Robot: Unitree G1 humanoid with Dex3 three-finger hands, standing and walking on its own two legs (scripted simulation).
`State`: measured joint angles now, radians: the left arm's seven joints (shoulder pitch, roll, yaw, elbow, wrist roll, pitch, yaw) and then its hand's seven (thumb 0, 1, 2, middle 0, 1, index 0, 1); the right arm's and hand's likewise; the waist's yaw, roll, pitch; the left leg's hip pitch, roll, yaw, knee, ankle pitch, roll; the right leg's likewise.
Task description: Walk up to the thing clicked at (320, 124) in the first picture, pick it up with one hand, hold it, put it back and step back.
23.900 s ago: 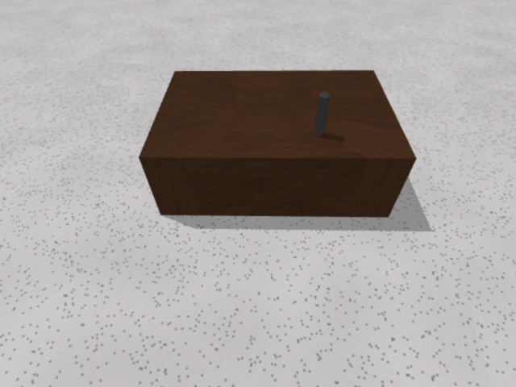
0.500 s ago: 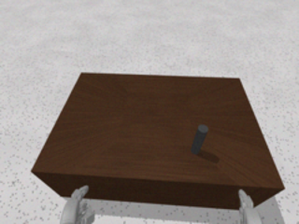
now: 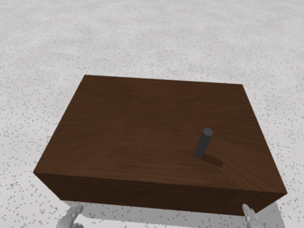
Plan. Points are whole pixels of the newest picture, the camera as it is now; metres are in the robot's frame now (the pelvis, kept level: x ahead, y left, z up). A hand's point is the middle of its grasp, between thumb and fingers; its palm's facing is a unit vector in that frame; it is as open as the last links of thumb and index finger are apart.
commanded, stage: home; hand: right
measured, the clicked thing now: (202, 144) +0.55 -0.20 -0.26
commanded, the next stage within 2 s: stand in 1.36 s
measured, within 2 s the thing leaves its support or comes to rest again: neither
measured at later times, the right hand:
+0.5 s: hand out of the picture +0.06 -0.27 -0.12, palm faces -0.01 +0.93 -0.37, open 17.6 cm
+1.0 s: hand out of the picture +0.04 -0.27 -0.12, palm faces -0.04 +0.93 -0.36, open 17.4 cm
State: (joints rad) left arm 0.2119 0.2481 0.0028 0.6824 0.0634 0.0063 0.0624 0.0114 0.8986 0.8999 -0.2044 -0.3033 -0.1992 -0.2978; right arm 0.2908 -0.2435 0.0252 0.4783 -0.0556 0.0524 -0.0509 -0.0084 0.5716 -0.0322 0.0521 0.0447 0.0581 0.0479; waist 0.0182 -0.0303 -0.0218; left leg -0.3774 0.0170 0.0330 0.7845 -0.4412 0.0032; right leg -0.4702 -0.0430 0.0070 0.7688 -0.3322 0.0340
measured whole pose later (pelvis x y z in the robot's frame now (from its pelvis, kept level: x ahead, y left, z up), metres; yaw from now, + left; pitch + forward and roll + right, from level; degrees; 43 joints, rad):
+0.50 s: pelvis +0.01 -0.03 +0.03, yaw +0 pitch -3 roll +0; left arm 0.19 0.28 0.02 1.05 0.03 0.03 0.02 0.01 0.90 0.90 -0.20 -0.31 -0.20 -0.30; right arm 0.23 -0.30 -0.01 1.03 -0.03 0.01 -0.04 -0.01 0.57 -0.03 0.05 0.04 0.06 0.05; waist 0.01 -0.03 0.03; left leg -0.09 0.07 0.02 0.43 -0.28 -0.04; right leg -0.18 0.01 -0.02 0.41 -0.18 -0.01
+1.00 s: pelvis +0.00 -0.02 +0.04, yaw +0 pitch -3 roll +0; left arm 0.16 0.32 0.02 1.14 0.02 0.03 0.00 0.01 0.90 0.90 -0.20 -0.31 -0.20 -0.30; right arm 0.21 -0.31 0.00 1.11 -0.03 0.00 -0.02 0.00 0.54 -0.05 0.05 0.05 0.06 0.05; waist 0.02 -0.03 0.03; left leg -0.10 0.05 0.03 0.39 -0.24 -0.03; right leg -0.18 0.00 -0.02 0.37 -0.14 0.00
